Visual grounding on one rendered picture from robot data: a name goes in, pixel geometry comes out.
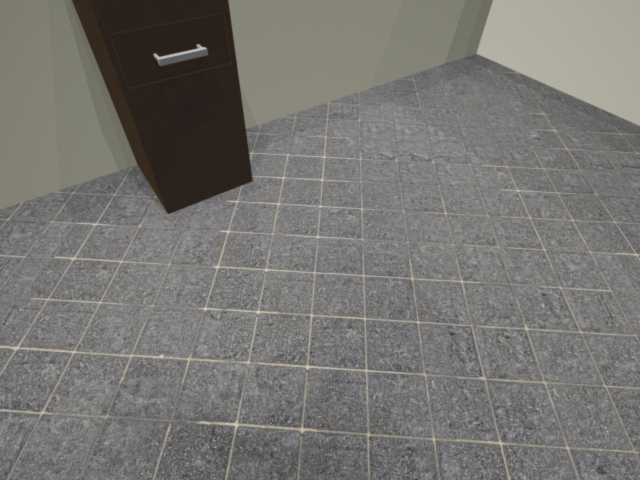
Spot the handle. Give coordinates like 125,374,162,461
153,44,208,66

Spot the drawer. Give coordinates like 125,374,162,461
109,13,231,88

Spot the cabinet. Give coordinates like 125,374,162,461
72,0,253,214

